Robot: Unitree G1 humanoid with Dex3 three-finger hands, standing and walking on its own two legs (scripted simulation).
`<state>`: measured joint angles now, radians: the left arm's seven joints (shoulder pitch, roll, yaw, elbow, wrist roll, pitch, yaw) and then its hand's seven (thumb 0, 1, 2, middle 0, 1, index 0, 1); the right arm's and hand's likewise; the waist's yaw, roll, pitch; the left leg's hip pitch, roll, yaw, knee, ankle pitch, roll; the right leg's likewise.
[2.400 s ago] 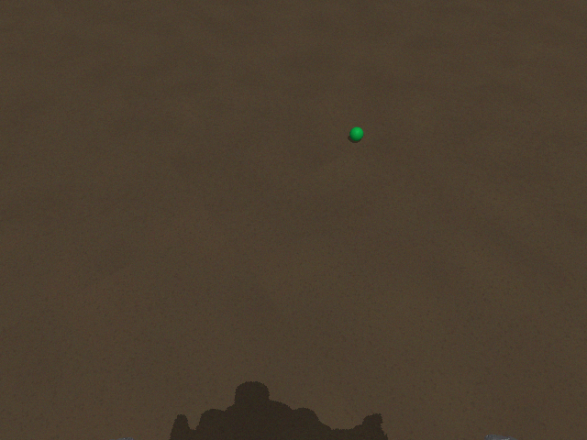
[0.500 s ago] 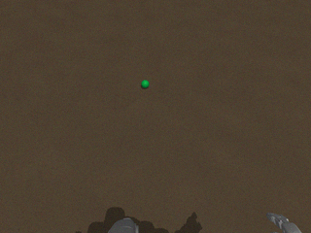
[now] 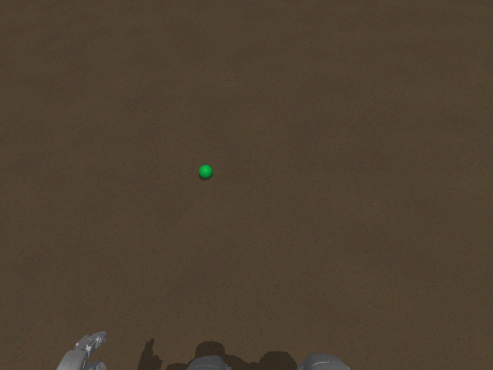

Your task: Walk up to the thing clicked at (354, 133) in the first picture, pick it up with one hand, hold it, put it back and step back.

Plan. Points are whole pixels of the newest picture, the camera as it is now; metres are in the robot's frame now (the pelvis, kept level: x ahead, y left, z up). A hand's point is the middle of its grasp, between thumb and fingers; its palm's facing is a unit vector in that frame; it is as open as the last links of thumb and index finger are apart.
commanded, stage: walk up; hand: left
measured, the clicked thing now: (205, 171) +1.13 +0.29 -0.72
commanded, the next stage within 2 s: none
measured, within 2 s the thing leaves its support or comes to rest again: neither
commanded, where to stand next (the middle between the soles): +0.75 +0.05 m, yaw +0 degrees
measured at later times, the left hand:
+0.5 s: hand (105, 301) +0.27 +0.33 -0.14, palm faces -0.06 -0.94 -0.34, open 7.4 cm
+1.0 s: hand (137, 212) +0.46 +0.29 -0.11, palm faces +0.00 -0.92 -0.40, open 7.4 cm
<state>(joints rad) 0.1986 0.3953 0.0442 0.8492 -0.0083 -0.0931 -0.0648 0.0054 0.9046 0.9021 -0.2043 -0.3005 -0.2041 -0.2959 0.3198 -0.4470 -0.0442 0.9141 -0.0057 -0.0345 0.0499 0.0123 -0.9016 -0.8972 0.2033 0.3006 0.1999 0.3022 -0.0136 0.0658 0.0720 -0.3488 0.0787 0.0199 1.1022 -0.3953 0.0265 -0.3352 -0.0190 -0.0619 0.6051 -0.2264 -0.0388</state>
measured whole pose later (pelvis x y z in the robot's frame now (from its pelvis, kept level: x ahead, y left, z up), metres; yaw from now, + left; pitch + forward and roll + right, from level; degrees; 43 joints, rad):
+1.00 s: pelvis +0.40 +0.02 +0.01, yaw +1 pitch -2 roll +0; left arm 0.29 0.39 0.04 0.86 0.01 -0.10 -0.05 0.01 0.90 0.90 -0.21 -0.30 -0.21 -0.30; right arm 0.29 -0.44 -0.05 0.89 -0.02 -0.03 0.07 0.01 -0.90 -0.90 0.20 0.30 0.20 0.30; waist 0.02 0.07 0.07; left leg -0.50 0.10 0.01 0.85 -0.28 0.00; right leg -0.21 -0.03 -0.11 0.48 -0.23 -0.04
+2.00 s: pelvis +0.67 +0.06 -0.01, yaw +0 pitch -3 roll +0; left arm 0.16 0.39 0.01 0.96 -0.01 -0.01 0.00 0.01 0.90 0.90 -0.21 -0.30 -0.20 -0.30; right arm 0.18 -0.38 -0.02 0.98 -0.01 0.00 0.02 0.01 -0.90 -0.90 0.20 0.30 0.20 0.30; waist 0.01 0.00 0.10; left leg -0.36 0.05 0.02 0.69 -0.28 -0.02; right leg -0.34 -0.05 -0.02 0.70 -0.32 0.00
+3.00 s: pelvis +0.70 +0.06 +0.02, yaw +0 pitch -2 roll +0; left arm 0.07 0.34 0.01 1.17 0.00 -0.01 -0.01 0.01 0.90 0.90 -0.20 -0.30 -0.20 -0.30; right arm 0.09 -0.35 0.00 1.18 -0.01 0.00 0.02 0.01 -0.90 -0.90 0.20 0.30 0.20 0.30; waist -0.01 0.00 0.05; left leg -0.17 0.04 0.04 0.34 -0.14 -0.02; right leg -0.14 -0.05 -0.02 0.33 -0.16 0.04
